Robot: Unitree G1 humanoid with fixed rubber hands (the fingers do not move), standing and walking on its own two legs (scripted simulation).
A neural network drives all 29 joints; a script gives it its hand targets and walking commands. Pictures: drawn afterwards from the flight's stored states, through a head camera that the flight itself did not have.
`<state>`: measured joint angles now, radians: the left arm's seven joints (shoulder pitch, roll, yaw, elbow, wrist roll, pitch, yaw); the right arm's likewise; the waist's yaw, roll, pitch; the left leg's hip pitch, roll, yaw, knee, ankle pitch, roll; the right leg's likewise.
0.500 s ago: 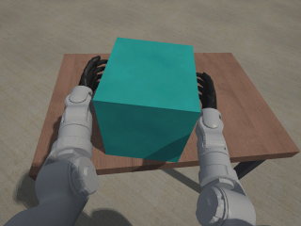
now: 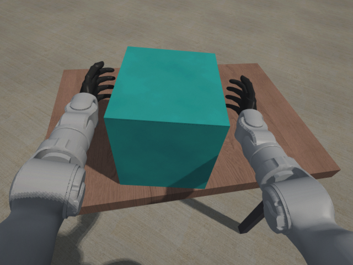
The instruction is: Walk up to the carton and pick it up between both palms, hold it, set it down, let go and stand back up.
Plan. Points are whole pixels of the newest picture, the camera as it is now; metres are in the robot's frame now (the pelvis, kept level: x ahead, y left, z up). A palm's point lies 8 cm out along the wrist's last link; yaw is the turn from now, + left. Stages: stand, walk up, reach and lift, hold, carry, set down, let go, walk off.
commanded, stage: set down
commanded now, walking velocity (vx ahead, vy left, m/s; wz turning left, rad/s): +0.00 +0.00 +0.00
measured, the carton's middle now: (167, 119) +0.46 -0.02 +0.08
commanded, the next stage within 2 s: none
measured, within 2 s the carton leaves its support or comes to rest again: neither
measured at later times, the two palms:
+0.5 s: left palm (71, 75) +0.45 +0.17 +0.22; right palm (269, 94) +0.40 -0.22 +0.20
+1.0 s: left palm (54, 53) +0.46 +0.19 +0.26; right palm (275, 80) +0.41 -0.22 +0.23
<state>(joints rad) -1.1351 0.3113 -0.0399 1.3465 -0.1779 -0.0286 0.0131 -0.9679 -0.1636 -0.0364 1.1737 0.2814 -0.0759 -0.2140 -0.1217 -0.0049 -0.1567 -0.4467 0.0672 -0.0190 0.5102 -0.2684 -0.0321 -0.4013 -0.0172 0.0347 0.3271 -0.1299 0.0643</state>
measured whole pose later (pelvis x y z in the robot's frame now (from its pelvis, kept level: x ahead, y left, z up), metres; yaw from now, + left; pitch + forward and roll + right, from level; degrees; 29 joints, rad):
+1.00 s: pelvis -0.02 -0.01 +0.01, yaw +2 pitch +6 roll -1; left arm -1.37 0.52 -0.22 1.39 -0.36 0.21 -0.08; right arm -1.16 -0.26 0.01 1.11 0.40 0.26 -0.22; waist -0.16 -0.02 -0.12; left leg -0.32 0.06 -0.04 0.40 -0.19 -0.04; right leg -0.29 -0.03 0.01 0.27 -0.09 0.05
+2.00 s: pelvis -0.03 -0.01 +0.01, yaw +1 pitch -4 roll -1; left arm -0.51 0.45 0.07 0.37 -0.25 0.48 -0.13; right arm -0.38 -0.15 -0.06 0.22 0.33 0.41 -0.27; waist -0.04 -0.04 0.02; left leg -0.11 0.06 -0.01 0.38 -0.21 -0.04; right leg -0.11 -0.03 0.04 0.29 -0.12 0.05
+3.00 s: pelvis +0.02 -0.01 +0.01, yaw +0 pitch -4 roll -1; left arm 0.30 0.37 0.07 -0.15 -0.22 0.20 -0.12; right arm 0.39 -0.12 0.00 -0.24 0.16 0.17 -0.19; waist 0.05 0.02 0.09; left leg -0.01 0.06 0.01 0.33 -0.25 -0.04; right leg -0.01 -0.03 0.04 0.24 -0.16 0.05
